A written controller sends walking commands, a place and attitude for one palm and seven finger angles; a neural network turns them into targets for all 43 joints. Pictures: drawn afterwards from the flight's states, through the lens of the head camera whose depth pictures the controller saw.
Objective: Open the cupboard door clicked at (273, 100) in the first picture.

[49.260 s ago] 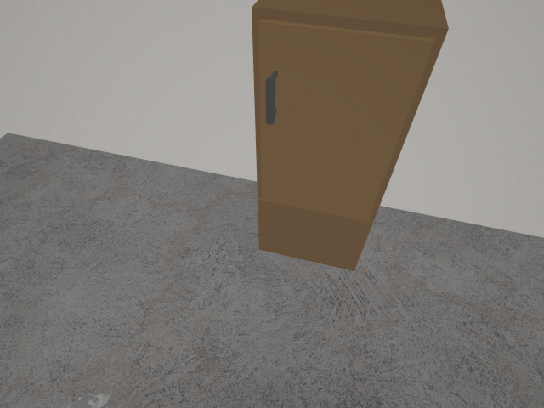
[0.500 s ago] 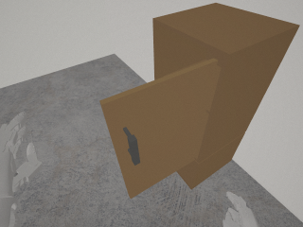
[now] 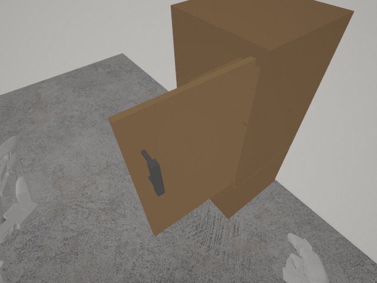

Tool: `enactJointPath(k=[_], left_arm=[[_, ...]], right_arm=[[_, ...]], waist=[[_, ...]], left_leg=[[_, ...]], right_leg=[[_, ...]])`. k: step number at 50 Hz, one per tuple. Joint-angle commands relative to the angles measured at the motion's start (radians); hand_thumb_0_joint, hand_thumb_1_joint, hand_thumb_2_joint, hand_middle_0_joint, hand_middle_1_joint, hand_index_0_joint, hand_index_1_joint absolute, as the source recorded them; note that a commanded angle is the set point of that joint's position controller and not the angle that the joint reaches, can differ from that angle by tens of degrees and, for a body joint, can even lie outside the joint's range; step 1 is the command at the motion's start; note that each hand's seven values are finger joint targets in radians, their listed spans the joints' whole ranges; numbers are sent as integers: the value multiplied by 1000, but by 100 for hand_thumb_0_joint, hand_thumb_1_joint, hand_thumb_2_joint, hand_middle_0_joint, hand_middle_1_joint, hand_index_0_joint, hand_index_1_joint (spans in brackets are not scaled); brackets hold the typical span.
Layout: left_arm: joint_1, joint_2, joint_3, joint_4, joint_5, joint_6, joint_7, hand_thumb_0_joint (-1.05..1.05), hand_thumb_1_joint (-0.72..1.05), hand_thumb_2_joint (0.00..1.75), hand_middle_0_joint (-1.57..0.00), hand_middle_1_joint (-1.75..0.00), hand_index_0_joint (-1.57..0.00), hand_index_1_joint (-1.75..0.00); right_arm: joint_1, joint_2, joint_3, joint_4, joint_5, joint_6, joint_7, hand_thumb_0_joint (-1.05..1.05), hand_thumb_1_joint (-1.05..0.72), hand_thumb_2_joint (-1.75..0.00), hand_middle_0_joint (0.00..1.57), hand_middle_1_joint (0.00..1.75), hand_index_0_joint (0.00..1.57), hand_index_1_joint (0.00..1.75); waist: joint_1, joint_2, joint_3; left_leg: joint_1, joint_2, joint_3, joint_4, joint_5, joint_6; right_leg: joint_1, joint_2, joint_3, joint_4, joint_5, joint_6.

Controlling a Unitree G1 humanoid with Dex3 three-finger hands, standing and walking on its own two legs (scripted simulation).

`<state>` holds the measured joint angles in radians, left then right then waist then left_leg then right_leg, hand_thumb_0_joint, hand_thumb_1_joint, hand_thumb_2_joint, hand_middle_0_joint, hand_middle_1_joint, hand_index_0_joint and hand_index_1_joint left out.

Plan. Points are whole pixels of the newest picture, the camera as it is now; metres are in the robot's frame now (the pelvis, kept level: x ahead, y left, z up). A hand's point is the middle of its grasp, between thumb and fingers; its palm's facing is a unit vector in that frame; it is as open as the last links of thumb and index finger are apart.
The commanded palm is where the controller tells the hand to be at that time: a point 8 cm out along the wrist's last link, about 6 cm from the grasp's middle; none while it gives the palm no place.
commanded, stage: step back with the hand held close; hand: left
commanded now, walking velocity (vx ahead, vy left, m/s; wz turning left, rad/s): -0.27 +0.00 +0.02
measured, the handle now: (152, 173) +0.36 +0.12 +0.02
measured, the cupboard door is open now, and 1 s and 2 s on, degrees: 88 88 88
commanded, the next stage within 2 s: stop stepping back and stand still in 1.06 s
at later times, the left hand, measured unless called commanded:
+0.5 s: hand out of the picture +0.13 +0.28 +0.15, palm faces +0.46 -0.77 -0.45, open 7.4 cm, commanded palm +0.07 +0.32 +0.17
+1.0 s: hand out of the picture +0.06 +0.25 +0.15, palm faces +0.29 -0.79 -0.54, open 7.4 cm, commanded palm +0.00 +0.30 +0.17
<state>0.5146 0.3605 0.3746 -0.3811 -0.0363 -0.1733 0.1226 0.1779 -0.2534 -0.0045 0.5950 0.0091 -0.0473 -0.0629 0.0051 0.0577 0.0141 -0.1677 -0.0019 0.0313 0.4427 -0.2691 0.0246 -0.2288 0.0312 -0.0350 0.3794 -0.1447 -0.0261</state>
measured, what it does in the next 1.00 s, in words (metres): walks backwards: right foot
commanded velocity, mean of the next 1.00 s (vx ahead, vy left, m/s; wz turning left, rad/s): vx -0.33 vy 0.00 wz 0.03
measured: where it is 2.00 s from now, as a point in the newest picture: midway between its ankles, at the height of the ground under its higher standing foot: outside the picture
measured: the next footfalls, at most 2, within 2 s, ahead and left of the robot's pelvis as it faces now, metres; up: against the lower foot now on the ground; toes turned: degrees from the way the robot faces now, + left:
right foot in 0.76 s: -0.12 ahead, -0.10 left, +0.00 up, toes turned +3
left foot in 1.08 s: -0.12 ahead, +0.10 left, +0.00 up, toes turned -1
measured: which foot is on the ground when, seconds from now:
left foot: down 0.00-0.88, up 0.90-1.00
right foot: down 0.00-0.56, up 0.58-0.74, down 0.76-1.00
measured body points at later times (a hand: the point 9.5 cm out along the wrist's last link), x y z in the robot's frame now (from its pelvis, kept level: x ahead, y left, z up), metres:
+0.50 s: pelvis -0.07 +0.02 -0.02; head -0.06 +0.03 +0.43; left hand +0.10 +0.32 +0.17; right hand +0.09 -0.22 -0.10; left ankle -0.02 +0.10 -0.74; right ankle +0.04 -0.10 -0.74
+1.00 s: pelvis -0.15 +0.00 -0.01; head -0.12 +0.02 +0.44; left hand +0.04 +0.29 +0.18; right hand +0.04 -0.24 -0.07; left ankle -0.11 +0.10 -0.71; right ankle -0.16 -0.10 -0.74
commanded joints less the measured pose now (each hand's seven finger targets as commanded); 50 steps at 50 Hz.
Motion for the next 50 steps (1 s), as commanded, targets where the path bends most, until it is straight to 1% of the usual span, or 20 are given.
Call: enactJointPath(k=[1, 9, 12, 16, 21, 23, 25, 28, 31, 33, 34, 37, 39, 40, 42, 44, 45, 47, 48, 50], left_arm=[[15, 227, 168, -263, -4, -61, 30, 0, 90, 90, -20, -30, -20, -30], [40, 229, 187, -310, 10, -64, 46, 0, 90, 90, -20, -30, -20, -30], [21, 219, 188, -311, 21, -69, 48, 0, 90, 90, -20, -30, -20, -30], [-34, 202, 175, -303, 37, -80, 50, 0, 90, 90, -20, -30, -20, -30], [-88, 212, 176, -315, 43, -99, 54, 0, 90, 90, -20, -30, -20, -30], [-79, 218, 177, -336, 35, -107, 61, 0, 90, 90, -20, -30, -20, -30], [-56, 226, 192, -354, 32, -118, 66, 0, 90, 90, -20, -30, -20, -30], [-32, 224, 227, -378, 48, -128, 71, 0, 90, 90, -20, -30, -20, -30], [-34, 216, 225, -357, 54, -136, 58, 0, 90, 90, -20, -30, -20, -30], [-25, 188, 195, -313, 39, -141, 54, 0, 90, 90, -20, -30, -20, -30], [-14, 177, 179, -301, 30, -143, 48, 0, 90, 90, -20, -30, -20, -30], [-32, 183, 141, -321, 12, -151, 40, 0, 90, 90, -20, -30, -20, -30], [-46, 208, 143, -344, 5, -148, 36, 0, 90, 90, -20, -30, -20, -30], [-36, 214, 150, -364, -2, -138, 36, 0, 90, 90, -20, -30, -20, -30], [71, 271, 215, -355, -18, -118, 34, 0, 90, 90, -20, -30, -20, -30], [112, 294, 243, -352, -26, -113, 31, 0, 90, 90, -20, -30, -20, -30], [115, 313, 264, -332, -22, -111, 33, 0, 90, 90, -20, -30, -20, -30], [96, 328, 278, -320, -17, -98, 36, 0, 90, 90, -20, -30, -20, -30], [84, 307, 260, -303, -8, -92, 40, 0, 90, 90, -20, -30, -20, -30], [60, 269, 213, -285, 8, -82, 46, 0, 90, 90, -20, -30, -20, -30]], right_arm=[[-92, -100, -54, -181, 2, -21, -16, 0, -90, -90, 20, 30, 20, 30], [-84, -104, -58, -201, 0, -18, -25, 0, -90, -90, 20, 30, 20, 30], [-78, -110, -58, -207, -2, -28, -27, 0, -90, -90, 20, 30, 20, 30], [-55, -115, -56, -210, -4, -43, -28, 0, -90, -90, 20, 30, 20, 30], [-37, -113, -56, -203, -7, -57, -25, 0, -90, -90, 20, 30, 20, 30], [-35, -106, -48, -195, -10, -62, -24, 0, -90, -90, 20, 30, 20, 30], [-35, -108, -46, -192, -9, -66, -24, 0, -90, -90, 20, 30, 20, 30], [-49, -114, -49, -198, -14, -79, -32, 0, -90, -90, 20, 30, 20, 30], [-49, -103, -61, -186, -27, -100, -25, 0, -90, -90, 20, 30, 20, 30], [-44, -89, -54, -159, -39, -114, -22, 0, -90, -90, 20, 30, 20, 30], [-34, -94, -56, -133, -41, -124, -14, 0, -90, -90, 20, 30, 20, 30], [-40, -94, -54, -81, -39, -134, 3, 0, -90, -90, 20, 30, 20, 30], [-72, -93, -54, -87, -25, -119, 7, 0, -90, -90, 20, 30, 20, 30], [-77, -89, -60, -99, -15, -112, 6, 0, -90, -90, 20, 30, 20, 30], [-99, -84, -59, -135, -12, -90, 6, 0, -90, -90, 20, 30, 20, 30], [-112, -60, -49, -164, 1, -64, 7, 0, -90, -90, 20, 30, 20, 30], [-124, -51, -48, -169, 7, -53, 5, 0, -90, -90, 20, 30, 20, 30], [-147, -47, -48, -169, -5, -41, 0, 0, -90, -90, 20, 30, 20, 30], [-139, -27, -34, -161, -8, -34, -9, 0, -90, -90, 20, 30, 20, 30], [-124, -32, -20, -149, -14, -18, -28, 0, -90, -90, 20, 30, 20, 30]], waist=[[3, -42, -193], [4, 21, -145], [7, 48, -110], [-9, 2, -46], [-22, -93, -28], [-24, -89, -51], [-23, -28, -74], [-5, 155, -98], [-4, 120, -65], [-9, 65, -20], [-14, 81, -31], [-10, 97, -174], [-7, 75, -300], [-8, 29, -350], [0, -43, -350], [-8, -154, -273], [2, -208, -209], [2, -191, -152], [-7, -172, -123], [-22, -110, -101]], left_leg=[[-92, 71, -72, -35, 321, -5], [-281, 112, -119, -83, 133, 26], [-431, 136, -146, -127, -45, 54], [-564, 136, -160, -114, -311, 77], [-469, 69, -133, 48, -384, 60], [-389, 58, -139, 67, -332, 46], [-398, 83, -163, 4, -350, 53], [-633, 220, -291, -226, -453, 102], [-641, 289, -323, -243, -355, 137], [-473, 270, -303, -171, -103, 128], [-346, 259, -289, -144, 49, 112], [3, 223, -218, -24, 585, 70], [107, 193, -134, 39, 707, 42], [136, 167, -95, 63, 680, 34], [35, 123, -70, 80, 462, 22], [-102, 29, -8, 185, 142, -10], [-198, -24, -15, 323, -67, -27], [-314, -28, -85, 526, -192, -39], [-326, 8, -101, 477, -198, -43], [-257, 4, -58, 262, -110, -43]], right_leg=[[184, -108, 113, 56, 367, 6], [188, -79, 110, 159, 238, 19], [238, -62, 106, 229, 167, 28], [214, -72, 146, 254, 59, 24], [3, -139, 255, 70, -248, -10], [-68, -154, 244, 41, -288, -21], [-43, -121, 195, 97, -262, -4], [222, -1, 71, 413, -50, 42], [218, 36, 75, 527, -161, 47], [90, 25, 83, 377, -222, 33], [20, 23, 76, 292, -235, 30], [-45, 2, 84, 115, -20, 25], [-9, -32, 111, 108, 202, 30], [-3, -36, 114, 116, 264, 44], [28, -77, 143, 94, 352, 39], [13, -193, 248, -13, 462, 10], [-31, -263, 301, -66, 466, -27], [-60, -340, 349, -67, 508, -131], [-31, -328, 308, -26, 589, -144], [-2, -226, 202, 17, 645, -84]])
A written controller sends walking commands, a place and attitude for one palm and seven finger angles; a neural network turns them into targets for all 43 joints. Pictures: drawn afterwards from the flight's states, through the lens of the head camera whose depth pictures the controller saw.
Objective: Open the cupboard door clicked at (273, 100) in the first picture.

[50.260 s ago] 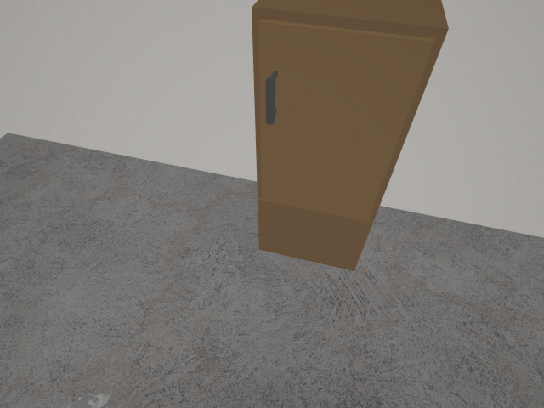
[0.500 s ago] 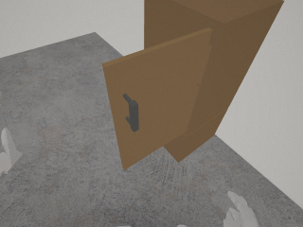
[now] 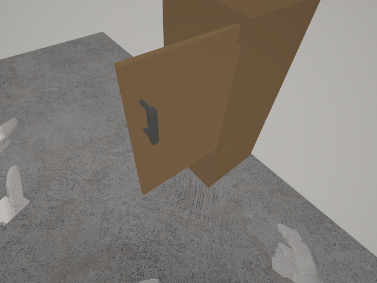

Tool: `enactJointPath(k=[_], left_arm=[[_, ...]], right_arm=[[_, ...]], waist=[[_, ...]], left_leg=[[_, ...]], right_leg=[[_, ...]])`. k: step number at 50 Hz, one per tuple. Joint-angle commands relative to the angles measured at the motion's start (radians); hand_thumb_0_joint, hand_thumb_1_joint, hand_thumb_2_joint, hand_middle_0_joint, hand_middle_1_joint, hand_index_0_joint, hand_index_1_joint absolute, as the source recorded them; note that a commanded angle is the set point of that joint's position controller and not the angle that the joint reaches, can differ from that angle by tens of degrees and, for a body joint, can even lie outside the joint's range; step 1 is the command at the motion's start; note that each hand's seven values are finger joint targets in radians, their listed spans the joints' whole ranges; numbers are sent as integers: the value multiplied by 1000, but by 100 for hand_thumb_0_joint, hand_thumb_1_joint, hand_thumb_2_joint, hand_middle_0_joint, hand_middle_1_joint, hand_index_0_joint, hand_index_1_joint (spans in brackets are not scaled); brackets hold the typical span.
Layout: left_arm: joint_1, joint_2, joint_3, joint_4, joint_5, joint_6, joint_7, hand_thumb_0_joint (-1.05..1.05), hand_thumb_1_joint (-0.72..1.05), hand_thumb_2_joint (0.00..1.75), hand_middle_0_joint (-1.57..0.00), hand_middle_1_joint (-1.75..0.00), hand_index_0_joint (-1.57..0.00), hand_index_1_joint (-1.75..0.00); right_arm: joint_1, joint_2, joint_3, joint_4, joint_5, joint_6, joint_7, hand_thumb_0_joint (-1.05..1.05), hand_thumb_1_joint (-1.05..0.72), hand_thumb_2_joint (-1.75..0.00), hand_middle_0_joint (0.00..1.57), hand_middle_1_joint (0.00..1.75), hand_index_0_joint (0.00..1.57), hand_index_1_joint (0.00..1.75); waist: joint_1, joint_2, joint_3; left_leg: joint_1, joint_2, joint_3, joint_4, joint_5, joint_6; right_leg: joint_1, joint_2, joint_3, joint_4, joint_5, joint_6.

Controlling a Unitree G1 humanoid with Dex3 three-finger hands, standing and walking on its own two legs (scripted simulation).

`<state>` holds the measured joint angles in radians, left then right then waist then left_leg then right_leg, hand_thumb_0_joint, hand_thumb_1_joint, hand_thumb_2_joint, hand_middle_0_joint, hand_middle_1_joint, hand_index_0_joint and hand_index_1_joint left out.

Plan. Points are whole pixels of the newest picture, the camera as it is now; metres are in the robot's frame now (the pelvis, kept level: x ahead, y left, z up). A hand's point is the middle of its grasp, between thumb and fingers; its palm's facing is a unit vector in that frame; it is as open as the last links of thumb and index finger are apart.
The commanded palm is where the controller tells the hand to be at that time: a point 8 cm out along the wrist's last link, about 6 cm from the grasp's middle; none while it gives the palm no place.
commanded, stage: step back with the hand held close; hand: left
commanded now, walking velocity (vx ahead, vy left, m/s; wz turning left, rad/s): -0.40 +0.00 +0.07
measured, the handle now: (148, 122) +0.50 +0.13 +0.03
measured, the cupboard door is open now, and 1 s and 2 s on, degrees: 88 88 88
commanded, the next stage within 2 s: stop stepping back and stand still in 0.06 s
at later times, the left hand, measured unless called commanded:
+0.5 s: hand out of the picture +0.05 +0.26 +0.16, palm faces +0.45 -0.79 -0.43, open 7.4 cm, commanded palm +0.00 +0.30 +0.18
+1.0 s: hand out of the picture +0.04 +0.25 +0.16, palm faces +0.44 -0.76 -0.48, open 7.4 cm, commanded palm -0.02 +0.29 +0.18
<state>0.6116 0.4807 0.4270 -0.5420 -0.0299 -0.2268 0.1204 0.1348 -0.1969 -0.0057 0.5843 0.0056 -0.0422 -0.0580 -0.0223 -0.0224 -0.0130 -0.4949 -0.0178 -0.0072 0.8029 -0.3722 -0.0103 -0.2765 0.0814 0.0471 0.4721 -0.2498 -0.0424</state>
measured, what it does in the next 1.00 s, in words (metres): walks backwards: left foot, then right foot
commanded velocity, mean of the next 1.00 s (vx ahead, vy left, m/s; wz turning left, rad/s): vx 0.10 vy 0.00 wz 0.01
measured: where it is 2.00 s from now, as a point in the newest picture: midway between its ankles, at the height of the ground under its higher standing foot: outside the picture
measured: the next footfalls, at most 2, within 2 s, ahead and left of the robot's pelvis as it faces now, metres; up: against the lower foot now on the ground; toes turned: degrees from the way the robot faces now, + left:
left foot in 0.08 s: +0.03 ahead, +0.10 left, +0.00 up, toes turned +1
right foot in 0.38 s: -0.14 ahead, -0.12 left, +0.00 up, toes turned +1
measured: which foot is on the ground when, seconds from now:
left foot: up 0.00-0.06, down 0.08-0.40, up 0.42-0.58, down 0.60-1.00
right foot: down 0.00-0.10, up 0.12-0.36, down 0.38-0.62, up 0.64-0.84, down 0.86-1.00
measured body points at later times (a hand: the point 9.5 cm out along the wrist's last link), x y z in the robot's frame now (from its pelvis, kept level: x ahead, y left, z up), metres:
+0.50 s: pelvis -0.14 -0.01 +0.00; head -0.15 +0.01 +0.45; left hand +0.02 +0.30 +0.19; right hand +0.02 -0.23 -0.09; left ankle -0.08 +0.10 -0.71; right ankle -0.18 -0.12 -0.74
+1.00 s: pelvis -0.16 -0.02 +0.00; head -0.16 -0.02 +0.45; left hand +0.01 +0.29 +0.19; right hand -0.02 -0.25 -0.10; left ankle -0.15 +0.11 -0.70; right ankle -0.16 -0.09 -0.74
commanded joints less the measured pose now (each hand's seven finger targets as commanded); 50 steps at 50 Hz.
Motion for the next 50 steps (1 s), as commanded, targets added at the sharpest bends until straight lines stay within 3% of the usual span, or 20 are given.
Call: enactJointPath(k=[1, 4, 6, 7, 10, 14, 16, 18, 20, 22, 28, 30, 32, 33, 37, 41, 42, 44, 45, 50], left_arm=[[-54, 141, 143, -132, 0, -27, 48, 0, 90, 90, -20, -30, -20, -30], [-62, 174, 149, -198, -4, -47, 42, 0, 90, 90, -20, -30, -20, -30], [-10, 171, 152, -228, -23, -48, 30, 0, 90, 90, -20, -30, -20, -30], [-18, 165, 149, -258, -17, -46, 23, 0, 90, 90, -20, -30, -20, -30], [11, 114, 119, -262, -19, -28, 43, 0, 90, 90, -20, -30, -20, -30], [-31, 108, 120, -222, -19, 15, 68, 0, 90, 90, -20, -30, -20, -30], [-62, 109, 115, -189, -12, 23, 71, 0, 90, 90, -20, -30, -20, -30], [-69, 125, 109, -181, -10, 15, 60, 0, 90, 90, -20, -30, -20, -30], [-110, 184, 154, -197, -23, -5, 62, 0, 90, 90, -20, -30, -20, -30], [-146, 130, 104, -152, -24, 23, 55, 0, 90, 90, -20, -30, -20, -30], [-217, 117, 89, -71, 10, -13, 64, 0, 90, 90, -20, -30, -20, -30], [-184, 110, 101, -126, 4, -30, 63, 0, 90, 90, -20, -30, -20, -30], [-174, 136, 132, -150, 7, -44, 60, 0, 90, 90, -20, -30, -20, -30], [-198, 131, 126, -168, 18, -47, 62, 0, 90, 90, -20, -30, -20, -30], [-103, 101, 107, -158, 10, -28, 62, 0, 90, 90, -20, -30, -20, -30], [-77, 102, 113, -111, 14, -19, 61, 0, 90, 90, -20, -30, -20, -30], [-66, 122, 133, -84, 17, -18, 61, 0, 90, 90, -20, -30, -20, -30], [-112, 145, 143, -81, 4, -15, 55, 0, 90, 90, -20, -30, -20, -30], [-153, 131, 132, -88, 1, -24, 54, 0, 90, 90, -20, -30, -20, -30], [-147, 99, 115, -57, 9, -47, 58, 0, 90, 90, -20, -30, -20, -30]], right_arm=[[-74, -104, -20, -130, -11, -23, -40, 0, -90, -90, 20, 30, 20, 30], [-40, -154, -63, -130, 10, -42, -48, 0, -90, -90, 20, 30, 20, 30], [-34, -154, -69, -157, -13, -69, -30, 0, -90, -90, 20, 30, 20, 30], [-43, -154, -64, -145, -33, -89, -24, 0, -90, -90, 20, 30, 20, 30], [17, -141, -64, -108, -11, -132, -10, 0, -90, -90, 20, 30, 20, 30], [-13, -130, -31, -106, -15, -145, -22, 0, -90, -90, 20, 30, 20, 30], [-30, -133, -27, -107, -18, -134, -32, 0, -90, -90, 20, 30, 20, 30], [-38, -120, -22, -111, -25, -120, -30, 0, -90, -90, 20, 30, 20, 30], [-25, -120, -19, -82, -40, -109, -24, 0, -90, -90, 20, 30, 20, 30], [-26, -132, -41, -74, -12, -103, -26, 0, -90, -90, 20, 30, 20, 30], [-9, -125, -24, -65, -11, -128, -55, 0, -90, -90, 20, 30, 20, 30], [5, -152, -33, -96, -8, -136, -58, 0, -90, -90, 20, 30, 20, 30], [16, -138, -24, -77, -18, -147, -51, 0, -90, -90, 20, 30, 20, 30], [19, -124, -25, -76, -26, -157, -48, 0, -90, -90, 20, 30, 20, 30], [22, -135, -32, -65, -16, -183, -28, 0, -90, -90, 20, 30, 20, 30], [4, -138, -28, -88, -19, -149, -29, 0, -90, -90, 20, 30, 20, 30], [3, -134, -31, -95, -21, -136, -31, 0, -90, -90, 20, 30, 20, 30], [12, -119, -40, -94, -16, -121, -26, 0, -90, -90, 20, 30, 20, 30], [17, -122, -46, -84, -16, -122, -23, 0, -90, -90, 20, 30, 20, 30], [-9, -97, -16, -76, -13, -125, -29, 0, -90, -90, 20, 30, 20, 30]], waist=[[-2, 1, -69], [34, 181, -208], [31, 289, -255], [40, 341, -227], [27, 139, -216], [7, 225, -111], [8, 262, -64], [-2, 156, -59], [4, -49, -82], [17, -174, -45], [3, -3, 59], [8, 188, 15], [-3, 319, -4], [-11, 280, 19], [9, 200, -28], [8, 200, -9], [11, 118, 0], [19, -173, -7], [16, -166, 15], [18, -80, -7]], left_leg=[[115, 14, -6, -237, 92, -6], [313, 192, -119, -451, 796, 59], [317, 292, -244, -482, 917, 117], [217, 332, -271, -530, 821, 135], [395, 291, -190, -476, 682, 152], [196, 221, -196, -671, -108, 109], [79, 156, -130, -694, -272, 49], [150, 47, -26, -470, -113, -8], [277, 25, -1, -104, 120, -13], [107, 12, -14, 122, 31, -10], [246, 50, 58, -342, 23, 46], [332, 157, -116, -435, 85, 103], [305, 294, -375, -595, -75, 159], [261, 333, -432, -634, -88, 193], [257, 261, -188, -558, 74, 152], [17, 186, -68, -523, -210, 82], [-13, 135, -29, -409, -195, 59], [-66, 22, 50, 18, -89, 16], [-66, 34, 18, 170, -78, 11], [88, 58, 59, -94, 30, 16]], right_leg=[[62, -232, 84, -53, 739, -36], [102, -61, -9, 89, 270, 75], [22, -25, -9, 262, -133, 63], [44, -21, 18, 425, -245, 57], [-104, -39, 4, 405, -216, 65], [71, -30, -70, 186, -238, 61], [233, -4, -144, -28, -198, 39], [155, -93, -61, -228, -193, -13], [-86, -333, 184, -338, -201, -117], [-102, -372, 293, -330, -424, -143], [-72, -255, 93, -135, -255, -63], [-89, -125, 12, 69, -85, 1], [-152, -64, -95, 308, -236, 46], [-166, -77, -70, 420, -275, 45], [-45, -88, -112, 250, -187, 51], [227, -74, -153, 18, -119, 25], [228, -114, -60, -70, -152, -5], [106, -382, 402, -288, -408, -139], [55, -424, 420, -310, -375, -165], [87, -315, 90, -158, 127, -106]])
